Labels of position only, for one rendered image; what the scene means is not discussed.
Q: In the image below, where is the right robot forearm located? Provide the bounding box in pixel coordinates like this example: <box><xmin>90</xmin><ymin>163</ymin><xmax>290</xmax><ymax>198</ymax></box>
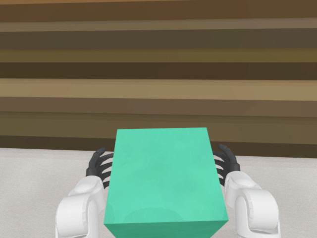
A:
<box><xmin>224</xmin><ymin>171</ymin><xmax>281</xmax><ymax>238</ymax></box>

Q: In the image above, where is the carton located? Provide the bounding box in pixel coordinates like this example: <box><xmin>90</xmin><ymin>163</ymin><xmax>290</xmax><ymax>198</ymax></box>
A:
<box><xmin>104</xmin><ymin>127</ymin><xmax>229</xmax><ymax>238</ymax></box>

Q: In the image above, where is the robot left hand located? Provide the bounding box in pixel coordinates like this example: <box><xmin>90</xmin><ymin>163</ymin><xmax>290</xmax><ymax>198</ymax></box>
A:
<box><xmin>86</xmin><ymin>147</ymin><xmax>114</xmax><ymax>189</ymax></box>

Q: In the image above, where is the robot right hand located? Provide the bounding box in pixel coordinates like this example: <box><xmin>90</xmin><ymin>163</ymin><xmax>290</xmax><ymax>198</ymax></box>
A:
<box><xmin>212</xmin><ymin>143</ymin><xmax>240</xmax><ymax>186</ymax></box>

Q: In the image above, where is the left robot forearm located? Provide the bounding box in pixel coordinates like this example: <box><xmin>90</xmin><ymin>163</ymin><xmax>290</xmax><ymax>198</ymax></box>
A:
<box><xmin>55</xmin><ymin>176</ymin><xmax>106</xmax><ymax>238</ymax></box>

